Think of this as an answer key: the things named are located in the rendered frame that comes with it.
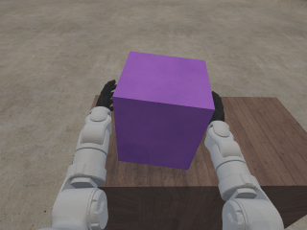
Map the carton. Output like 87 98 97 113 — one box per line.
112 51 215 171

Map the robot left hand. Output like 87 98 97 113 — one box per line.
96 80 117 112

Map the robot right hand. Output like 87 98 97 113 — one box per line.
209 91 225 125

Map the right robot upper arm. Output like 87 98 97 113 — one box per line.
222 198 284 230

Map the robot right forearm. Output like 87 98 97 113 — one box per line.
204 120 285 230

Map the pedestal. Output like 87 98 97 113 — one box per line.
71 95 307 230

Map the left robot upper arm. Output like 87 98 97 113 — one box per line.
37 188 108 230

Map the robot left forearm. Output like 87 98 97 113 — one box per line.
51 106 112 225

